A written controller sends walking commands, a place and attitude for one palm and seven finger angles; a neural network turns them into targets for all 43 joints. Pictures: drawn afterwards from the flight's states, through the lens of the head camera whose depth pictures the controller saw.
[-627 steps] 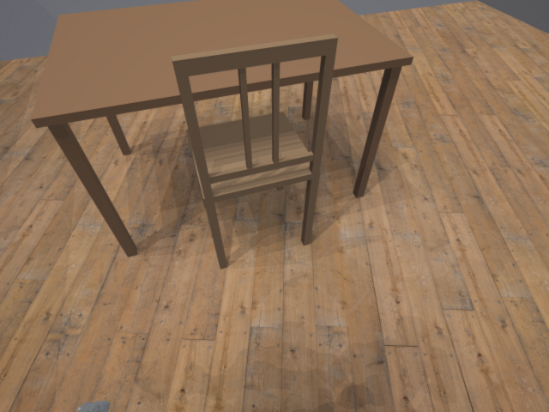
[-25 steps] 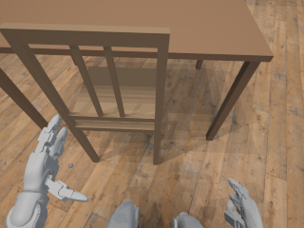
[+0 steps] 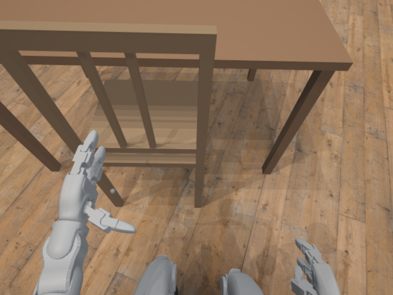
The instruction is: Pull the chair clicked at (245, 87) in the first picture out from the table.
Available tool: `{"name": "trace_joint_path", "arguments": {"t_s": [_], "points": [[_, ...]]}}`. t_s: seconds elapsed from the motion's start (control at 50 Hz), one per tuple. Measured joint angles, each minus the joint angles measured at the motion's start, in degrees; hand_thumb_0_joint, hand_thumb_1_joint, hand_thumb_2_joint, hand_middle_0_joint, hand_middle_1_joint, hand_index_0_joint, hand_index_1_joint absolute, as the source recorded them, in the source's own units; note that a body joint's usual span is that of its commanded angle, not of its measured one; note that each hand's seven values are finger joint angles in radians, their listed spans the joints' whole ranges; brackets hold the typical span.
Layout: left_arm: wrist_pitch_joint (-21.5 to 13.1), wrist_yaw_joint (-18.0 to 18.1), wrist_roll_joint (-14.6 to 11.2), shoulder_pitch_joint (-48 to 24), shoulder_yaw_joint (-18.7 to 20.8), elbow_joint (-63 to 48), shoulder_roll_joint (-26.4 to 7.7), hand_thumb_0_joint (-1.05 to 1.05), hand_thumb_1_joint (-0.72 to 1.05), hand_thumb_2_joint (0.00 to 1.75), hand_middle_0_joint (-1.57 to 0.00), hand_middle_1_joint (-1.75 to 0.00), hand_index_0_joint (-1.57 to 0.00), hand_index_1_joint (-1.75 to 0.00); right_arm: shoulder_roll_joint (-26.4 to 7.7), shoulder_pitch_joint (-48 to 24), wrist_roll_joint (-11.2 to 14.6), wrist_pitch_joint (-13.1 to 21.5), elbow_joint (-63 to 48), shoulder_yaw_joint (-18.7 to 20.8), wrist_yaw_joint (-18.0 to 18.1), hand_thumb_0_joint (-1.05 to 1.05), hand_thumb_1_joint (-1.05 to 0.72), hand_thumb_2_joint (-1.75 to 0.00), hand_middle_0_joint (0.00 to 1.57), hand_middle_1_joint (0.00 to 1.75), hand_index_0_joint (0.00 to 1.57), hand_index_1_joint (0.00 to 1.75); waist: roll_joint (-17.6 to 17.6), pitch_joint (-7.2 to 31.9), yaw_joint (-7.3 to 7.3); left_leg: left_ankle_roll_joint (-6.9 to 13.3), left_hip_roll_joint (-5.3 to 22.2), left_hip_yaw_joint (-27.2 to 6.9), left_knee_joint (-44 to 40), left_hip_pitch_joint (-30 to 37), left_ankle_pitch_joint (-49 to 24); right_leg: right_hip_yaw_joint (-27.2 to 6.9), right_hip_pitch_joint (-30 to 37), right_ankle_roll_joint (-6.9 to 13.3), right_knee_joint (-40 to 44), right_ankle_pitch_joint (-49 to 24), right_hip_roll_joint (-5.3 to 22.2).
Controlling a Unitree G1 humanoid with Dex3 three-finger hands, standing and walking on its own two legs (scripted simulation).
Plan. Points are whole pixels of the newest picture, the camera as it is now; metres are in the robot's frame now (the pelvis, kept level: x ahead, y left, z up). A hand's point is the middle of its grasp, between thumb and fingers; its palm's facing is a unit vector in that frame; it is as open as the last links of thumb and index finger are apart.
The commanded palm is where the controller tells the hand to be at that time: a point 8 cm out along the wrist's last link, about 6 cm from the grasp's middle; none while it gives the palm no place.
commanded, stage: aim the fingers beside a spindle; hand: left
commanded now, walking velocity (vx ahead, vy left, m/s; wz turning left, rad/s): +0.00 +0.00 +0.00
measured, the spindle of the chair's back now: (107, 108) +0.52 +0.24 +0.02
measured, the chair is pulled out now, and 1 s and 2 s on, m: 0.00 0.00 0.00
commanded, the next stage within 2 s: push the fingers through the gap in 1.46 s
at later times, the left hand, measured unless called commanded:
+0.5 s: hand (134, 176) +0.34 +0.15 +0.03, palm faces +0.03 -1.00 -0.03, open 16.9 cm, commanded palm +0.32 +0.20 +0.02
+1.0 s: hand (151, 162) +0.38 +0.12 +0.01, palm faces +0.05 -1.00 -0.04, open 16.9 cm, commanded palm +0.35 +0.18 +0.00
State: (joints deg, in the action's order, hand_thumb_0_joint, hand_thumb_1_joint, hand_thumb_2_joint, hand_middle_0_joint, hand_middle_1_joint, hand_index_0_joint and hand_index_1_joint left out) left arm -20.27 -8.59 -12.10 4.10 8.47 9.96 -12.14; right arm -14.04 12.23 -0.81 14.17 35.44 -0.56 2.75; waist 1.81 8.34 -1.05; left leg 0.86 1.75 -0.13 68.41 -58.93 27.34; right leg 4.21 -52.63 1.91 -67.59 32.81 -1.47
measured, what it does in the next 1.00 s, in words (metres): stands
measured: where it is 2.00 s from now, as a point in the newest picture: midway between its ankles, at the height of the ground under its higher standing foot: outside the picture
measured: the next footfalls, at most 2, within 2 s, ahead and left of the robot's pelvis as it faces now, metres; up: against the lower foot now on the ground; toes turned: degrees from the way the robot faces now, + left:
none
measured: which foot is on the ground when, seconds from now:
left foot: down 0.00-1.00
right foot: down 0.00-1.00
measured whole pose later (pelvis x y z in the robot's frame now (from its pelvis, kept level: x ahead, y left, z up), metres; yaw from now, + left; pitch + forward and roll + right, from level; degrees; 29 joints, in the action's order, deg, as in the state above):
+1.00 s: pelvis -0.01 -0.01 -0.03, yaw -1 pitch +22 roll -1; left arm -27.5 0.2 -6.1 -20.0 8.2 34.9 -9.4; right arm -13.5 13.0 -2.0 7.2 37.9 0.6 0.3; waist 1.6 10.0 -3.4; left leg 0.1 2.3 0.7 73.6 -68.1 27.7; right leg 3.3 -63.1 2.8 -74.9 34.0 -1.8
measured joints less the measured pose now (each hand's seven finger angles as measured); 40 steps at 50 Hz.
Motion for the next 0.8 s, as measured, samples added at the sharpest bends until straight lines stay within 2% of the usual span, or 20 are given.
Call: {"name": "trace_joint_path", "arguments": {"t_s": [0.18, 0.42, 0.8], "points": [[-1.8, 2.2, 1.6, -3.7, -1.6, 3.3, 1.2, -0.01, -0.5, 0.3, -0.06, -0.08, -0.06, -0.08, 0.1, -0.6, -0.3, -1.2, 0.4, 0.2, -0.6, 0.01, -0.9, -0.9, 0.2, 0.3, 0.2, 0.3, 0.1, 0.2, 0.19, 0.2, -0.2, 0.1, 1.5, -1.8, 0.6, -0.1, -1.7, -0.2, -1.5, 0.7, 0.2], [-2.3, 4.6, 3.4, -9.6, -3.0, 8.8, 2.4, -0.01, -0.5, 0.3, -0.06, -0.08, -0.06, -0.08, 0.6, -1.1, -0.6, -3.3, 0.4, 0.2, -1.2, 0.01, -0.9, -0.9, 0.2, 0.3, 0.2, 0.3, 0.0, 0.7, 0.09, 0.2, -0.2, 0.3, 2.6, -3.5, 0.7, -0.3, -3.7, -0.1, -3.1, 1.0, 0.3], [-6.0, 8.2, 5.4, -19.1, -3.1, 19.5, 3.3, -0.01, -0.5, 0.3, -0.06, -0.08, -0.06, -0.08, 0.3, 0.3, -0.9, -5.8, 2.0, 0.9, -2.0, 0.01, -0.9, -0.9, 0.2, 0.3, 0.2, 0.3, 0.0, 1.3, -1.18, -0.4, 0.1, 0.5, 4.3, -7.0, 0.3, -0.5, -7.8, 0.6, -5.8, 1.1, 0.1]]}}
